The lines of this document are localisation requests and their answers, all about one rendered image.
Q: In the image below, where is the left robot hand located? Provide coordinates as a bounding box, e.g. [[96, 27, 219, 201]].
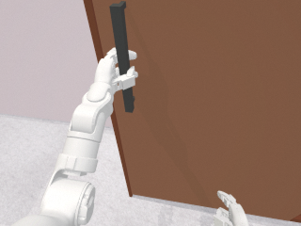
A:
[[94, 47, 138, 95]]

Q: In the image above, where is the robot left forearm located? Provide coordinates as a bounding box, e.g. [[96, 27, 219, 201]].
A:
[[40, 82, 114, 211]]

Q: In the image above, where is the handle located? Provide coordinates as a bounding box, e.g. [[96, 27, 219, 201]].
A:
[[109, 1, 135, 113]]

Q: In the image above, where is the right robot hand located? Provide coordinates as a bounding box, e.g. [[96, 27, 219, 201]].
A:
[[214, 190, 249, 226]]

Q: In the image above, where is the left robot upper arm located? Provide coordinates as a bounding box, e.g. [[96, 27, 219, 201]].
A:
[[11, 177, 96, 226]]

